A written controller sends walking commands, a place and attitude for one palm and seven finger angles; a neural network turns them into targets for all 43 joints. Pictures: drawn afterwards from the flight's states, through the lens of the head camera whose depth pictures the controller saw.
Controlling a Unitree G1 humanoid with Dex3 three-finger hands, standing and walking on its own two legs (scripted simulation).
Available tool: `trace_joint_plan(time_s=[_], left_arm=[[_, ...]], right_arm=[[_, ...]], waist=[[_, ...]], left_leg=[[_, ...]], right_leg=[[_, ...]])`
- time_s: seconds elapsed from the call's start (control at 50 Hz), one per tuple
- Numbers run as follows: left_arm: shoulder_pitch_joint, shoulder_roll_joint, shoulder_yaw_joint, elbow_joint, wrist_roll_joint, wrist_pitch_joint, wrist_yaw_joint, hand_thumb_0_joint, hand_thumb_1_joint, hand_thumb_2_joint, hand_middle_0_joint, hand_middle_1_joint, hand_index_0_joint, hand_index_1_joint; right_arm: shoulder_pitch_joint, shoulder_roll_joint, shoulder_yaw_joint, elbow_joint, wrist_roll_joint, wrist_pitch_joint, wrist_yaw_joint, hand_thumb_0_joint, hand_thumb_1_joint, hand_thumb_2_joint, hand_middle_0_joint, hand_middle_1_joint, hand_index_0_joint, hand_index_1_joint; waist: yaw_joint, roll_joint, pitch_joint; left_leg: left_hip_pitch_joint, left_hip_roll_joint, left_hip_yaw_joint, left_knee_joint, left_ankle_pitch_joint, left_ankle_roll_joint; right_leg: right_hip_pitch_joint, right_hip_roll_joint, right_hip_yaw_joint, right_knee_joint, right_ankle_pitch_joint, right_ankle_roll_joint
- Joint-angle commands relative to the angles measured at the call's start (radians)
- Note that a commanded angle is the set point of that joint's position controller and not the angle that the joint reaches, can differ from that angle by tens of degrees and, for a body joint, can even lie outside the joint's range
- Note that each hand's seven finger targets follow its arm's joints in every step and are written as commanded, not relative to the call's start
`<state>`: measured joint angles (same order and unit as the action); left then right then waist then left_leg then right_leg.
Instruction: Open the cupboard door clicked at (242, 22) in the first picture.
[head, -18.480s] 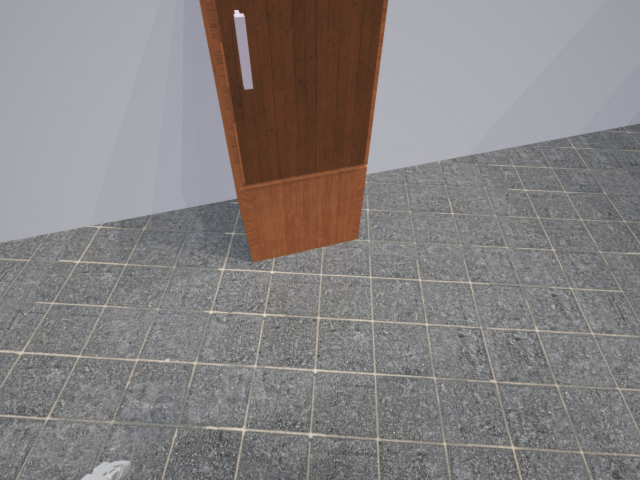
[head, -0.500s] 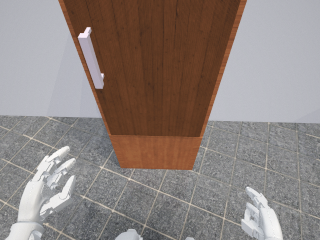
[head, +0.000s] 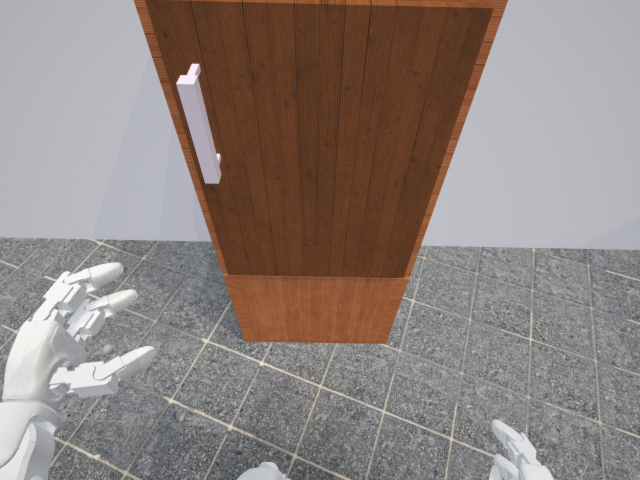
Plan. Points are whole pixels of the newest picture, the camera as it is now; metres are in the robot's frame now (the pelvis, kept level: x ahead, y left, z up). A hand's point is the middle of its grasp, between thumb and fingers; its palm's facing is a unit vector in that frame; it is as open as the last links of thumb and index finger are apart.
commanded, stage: raise the hand with hooked fingers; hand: left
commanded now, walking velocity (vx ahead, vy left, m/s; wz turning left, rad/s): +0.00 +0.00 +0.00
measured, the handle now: (204, 127) +0.56 +0.21 +0.13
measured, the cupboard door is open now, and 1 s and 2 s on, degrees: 0 0 0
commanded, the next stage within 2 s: move the hooked fingers beside the handle in 1.26 s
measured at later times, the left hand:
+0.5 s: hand (58, 299) +0.27 +0.29 +0.12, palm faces +0.06 -1.00 -0.04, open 13.7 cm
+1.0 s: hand (68, 268) +0.30 +0.28 +0.14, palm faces +0.06 -1.00 -0.01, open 14.0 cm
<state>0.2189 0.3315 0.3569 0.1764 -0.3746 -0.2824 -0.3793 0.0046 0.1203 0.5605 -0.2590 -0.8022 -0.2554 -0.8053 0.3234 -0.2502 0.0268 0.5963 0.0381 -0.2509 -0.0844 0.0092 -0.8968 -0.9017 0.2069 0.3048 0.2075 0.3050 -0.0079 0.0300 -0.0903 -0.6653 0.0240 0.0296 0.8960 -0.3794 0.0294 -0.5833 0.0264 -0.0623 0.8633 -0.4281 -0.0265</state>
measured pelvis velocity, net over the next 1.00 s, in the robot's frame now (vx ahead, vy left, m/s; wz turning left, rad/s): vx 0.01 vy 0.00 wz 0.02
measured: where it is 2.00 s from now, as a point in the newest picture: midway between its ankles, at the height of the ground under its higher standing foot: outside the picture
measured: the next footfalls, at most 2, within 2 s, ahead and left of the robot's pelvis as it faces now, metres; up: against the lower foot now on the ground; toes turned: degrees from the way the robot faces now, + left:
none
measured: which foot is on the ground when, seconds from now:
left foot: down 0.00-1.00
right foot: down 0.00-1.00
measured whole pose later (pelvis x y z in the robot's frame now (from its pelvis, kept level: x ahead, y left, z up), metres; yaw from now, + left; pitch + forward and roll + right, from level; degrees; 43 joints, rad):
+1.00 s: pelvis +0.01 +0.00 +0.03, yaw +1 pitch +2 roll -1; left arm -0.10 0.44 0.43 0.36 -0.35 -0.04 -0.48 -0.01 -0.50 0.30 -0.30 -1.20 -0.30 -1.20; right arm 0.28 -0.28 0.06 0.59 0.07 -0.20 -0.11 0.01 -0.90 -0.90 0.21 0.30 0.21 0.30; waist 0.02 0.04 -0.04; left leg -0.41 0.01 0.02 0.64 -0.28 0.03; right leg -0.32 0.02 -0.07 0.60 -0.33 -0.03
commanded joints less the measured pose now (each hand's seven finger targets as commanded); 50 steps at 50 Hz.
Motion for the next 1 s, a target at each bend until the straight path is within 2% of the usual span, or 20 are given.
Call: trace_joint_plan(time_s=[0.0,0.02,0.06,0.1,0.12,0.18,0.2,0.22,0.32,0.42,0.5,0.6,0.66,0.72,0.74,0.78,0.8,0.9,0.94,0.98], left_arm=[[-0.097,0.152,0.039,-0.214,0.001,-0.091,0.018,0.0,-0.103,0.47,-0.272,-0.945,-0.272,-0.945],[-0.121,0.156,0.028,-0.216,0.007,-0.085,0.012,0.0,-0.127,0.46,-0.273,-0.96,-0.273,-0.96],[-0.163,0.18,0.032,-0.22,0.012,-0.066,-0.001,0.0,-0.173,0.44,-0.277,-0.99,-0.277,-0.99],[-0.208,0.219,0.055,-0.241,0.012,-0.043,-0.006,0.0,-0.22,0.42,-0.28,-1.02,-0.28,-1.02],[-0.231,0.235,0.076,-0.268,0.008,-0.039,-0.003,0.0,-0.243,0.41,-0.282,-1.035,-0.282,-1.035],[-0.244,0.25,0.102,-0.286,0.005,-0.029,0.012,0.0,-0.313,0.38,-0.287,-1.08,-0.287,-1.08],[-0.262,0.272,0.117,-0.289,0.006,-0.024,0.017,0.0,-0.337,0.37,-0.288,-1.095,-0.288,-1.095],[-0.261,0.25,0.106,-0.28,0.003,-0.014,0.017,0.0,-0.36,0.36,-0.29,-1.11,-0.29,-1.11],[-0.317,0.212,0.054,-0.186,0.011,0.07,-0.013,0.0,-0.477,0.31,-0.298,-1.185,-0.298,-1.185],[-0.411,0.269,0.079,-0.147,0.02,0.146,-0.04,0.0,-0.5,0.3,-0.3,-1.2,-0.3,-1.2],[-0.49,0.336,0.138,-0.173,0.016,0.135,-0.035,0.0,-0.5,0.3,-0.3,-1.2,-0.3,-1.2],[-0.556,0.342,0.136,-0.123,0.006,0.127,-0.057,0.0,-0.5,0.3,-0.3,-1.2,-0.3,-1.2],[-0.588,0.353,0.133,-0.084,0.007,0.155,-0.079,0.0,-0.5,0.3,-0.3,-1.2,-0.3,-1.2],[-0.591,0.377,0.143,-0.042,0.007,0.19,-0.093,0.0,-0.5,0.3,-0.3,-1.2,-0.3,-1.2],[-0.607,0.392,0.152,-0.047,0.007,0.195,-0.094,0.0,-0.5,0.3,-0.3,-1.2,-0.3,-1.2],[-0.561,0.373,0.149,-0.001,0.002,0.208,-0.1,0.0,-0.5,0.3,-0.3,-1.2,-0.3,-1.2],[-0.544,0.368,0.153,0.016,-0.005,0.209,-0.102,0.0,-0.5,0.3,-0.3,-1.2,-0.3,-1.2],[-0.566,0.376,0.163,-0.009,-0.013,0.184,-0.099,0.0,-0.5,0.3,-0.3,-1.2,-0.3,-1.2],[-0.588,0.384,0.165,-0.045,-0.005,0.164,-0.088,0.0,-0.5,0.3,-0.3,-1.2,-0.3,-1.2],[-0.603,0.396,0.179,-0.086,-0.002,0.141,-0.076,0.0,-0.5,0.3,-0.3,-1.2,-0.3,-1.2]], right_arm=[[-0.089,-0.15,-0.061,-0.153,-0.003,-0.065,0.006,0.0,-0.9,-0.9,0.2,0.3,0.2,0.3],[-0.084,-0.156,-0.062,-0.149,0.002,-0.063,0.004,0.0,-0.9,-0.9,0.2,0.3,0.2,0.3],[-0.084,-0.161,-0.061,-0.147,0.008,-0.063,-0.005,0.0,-0.9,-0.9,0.2,0.3,0.2,0.3],[-0.086,-0.166,-0.055,-0.151,0.007,-0.061,-0.012,0.0,-0.9,-0.9,0.2,0.3,0.2,0.3],[-0.092,-0.162,-0.056,-0.153,0.009,-0.061,-0.016,0.0,-0.9,-0.9,0.2,0.3,0.2,0.3],[-0.1,-0.154,-0.047,-0.152,0.009,-0.057,-0.022,0.0,-0.9,-0.9,0.2,0.3,0.2,0.3],[-0.098,-0.155,-0.043,-0.152,0.006,-0.055,-0.021,0.0,-0.9,-0.9,0.2,0.3,0.2,0.3],[-0.106,-0.15,-0.04,-0.155,0.008,-0.052,-0.021,0.0,-0.9,-0.9,0.2,0.3,0.2,0.3],[-0.11,-0.153,-0.033,-0.152,0.018,-0.033,-0.022,0.0,-0.9,-0.9,0.2,0.3,0.2,0.3],[-0.122,-0.156,-0.024,-0.166,0.023,-0.017,-0.03,0.0,-0.9,-0.9,0.2,0.3,0.2,0.3],[-0.13,-0.154,-0.019,-0.168,0.018,-0.011,-0.035,0.0,-0.9,-0.9,0.2,0.3,0.2,0.3],[-0.131,-0.153,-0.013,-0.151,0.02,-0.008,-0.041,0.0,-0.9,-0.9,0.2,0.3,0.2,0.3],[-0.138,-0.152,-0.012,-0.148,0.027,-0.009,-0.045,0.0,-0.9,-0.9,0.2,0.3,0.2,0.3],[-0.138,-0.156,-0.012,-0.151,0.031,-0.005,-0.047,0.0,-0.9,-0.9,0.2,0.3,0.2,0.3],[-0.139,-0.157,-0.012,-0.152,0.032,-0.005,-0.047,0.0,-0.9,-0.9,0.2,0.3,0.2,0.3],[-0.135,-0.156,-0.013,-0.157,0.032,-0.004,-0.044,0.0,-0.9,-0.9,0.2,0.3,0.2,0.3],[-0.133,-0.158,-0.015,-0.155,0.032,-0.004,-0.041,0.0,-0.9,-0.9,0.2,0.3,0.2,0.3],[-0.132,-0.16,-0.022,-0.161,0.032,-0.004,-0.031,0.0,-0.9,-0.9,0.2,0.3,0.2,0.3],[-0.132,-0.156,-0.023,-0.164,0.03,-0.006,-0.029,0.0,-0.9,-0.9,0.2,0.3,0.2,0.3],[-0.132,-0.152,-0.024,-0.163,0.027,-0.009,-0.029,0.0,-0.9,-0.9,0.2,0.3,0.2,0.3]], waist=[[0.011,0.012,-0.152],[0.0,0.013,-0.152],[0.0,0.048,-0.159],[0.009,0.066,-0.171],[0.014,0.058,-0.205],[0.03,0.096,-0.22],[0.032,0.085,-0.21],[0.035,0.111,-0.204],[0.02,0.1,-0.131],[0.025,0.064,-0.124],[0.034,0.064,-0.164],[0.023,0.064,-0.149],[0.022,0.121,-0.13],[0.027,0.071,-0.125],[0.031,0.075,-0.132],[0.034,0.05,-0.116],[0.037,0.014,-0.113],[0.037,-0.012,-0.129],[0.036,0.051,-0.153],[0.037,0.074,-0.171]], left_leg=[[0.206,-0.008,-0.077,-0.144,0.209,0.003],[0.213,-0.006,-0.082,-0.154,0.192,0.002],[0.239,-0.003,-0.091,-0.177,0.155,-0.002],[0.268,0.0,-0.107,-0.203,0.15,-0.006],[0.293,0.0,-0.108,-0.209,0.169,-0.007],[0.349,0.006,-0.121,-0.235,0.22,-0.02],[0.352,0.006,-0.126,-0.239,0.236,-0.022],[0.361,0.006,-0.122,-0.248,0.244,-0.028],[0.384,0.012,-0.136,-0.289,0.243,-0.038],[0.393,0.007,-0.137,-0.324,0.193,-0.033],[0.437,0.0,-0.13,-0.332,0.22,-0.027],[0.456,-0.003,-0.117,-0.344,0.221,-0.02],[0.458,-0.009,-0.11,-0.359,0.201,-0.017],[0.446,-0.011,-0.103,-0.362,0.209,-0.008],[0.447,-0.013,-0.103,-0.365,0.219,-0.008],[0.431,-0.016,-0.096,-0.366,0.207,-0.006],[0.422,-0.017,-0.091,-0.361,0.216,-0.004],[0.406,-0.023,-0.067,-0.335,0.226,0.004],[0.424,-0.026,-0.063,-0.334,0.239,0.004],[0.439,-0.027,-0.059,-0.329,0.255,0.005]], right_leg=[[0.014,0.016,0.009,-0.126,0.205,0.01],[0.005,0.013,0.005,-0.132,0.187,0.011],[0.005,0.011,0.003,-0.149,0.145,0.008],[0.026,0.014,-0.002,-0.155,0.139,0.001],[0.046,0.011,-0.003,-0.16,0.153,0.001],[0.069,0.014,-0.014,-0.166,0.18,-0.004],[0.083,0.018,-0.015,-0.169,0.194,-0.008],[0.086,0.016,-0.018,-0.173,0.198,-0.007],[0.087,0.017,-0.023,-0.214,0.207,-0.005],[0.123,0.017,-0.021,-0.256,0.195,-0.007],[0.167,0.022,-0.01,-0.283,0.213,-0.012],[0.192,0.021,-0.002,-0.319,0.226,-0.012],[0.197,0.013,0.003,-0.339,0.221,-0.012],[0.218,0.012,0.007,-0.358,0.233,-0.01],[0.231,0.01,0.008,-0.36,0.242,-0.01],[0.228,0.01,0.01,-0.366,0.236,-0.007],[0.241,0.01,0.013,-0.369,0.25,-0.007],[0.248,0.002,0.04,-0.363,0.273,0.002],[0.249,0.002,0.043,-0.357,0.286,0.002],[0.257,0.002,0.045,-0.353,0.305,0.003]])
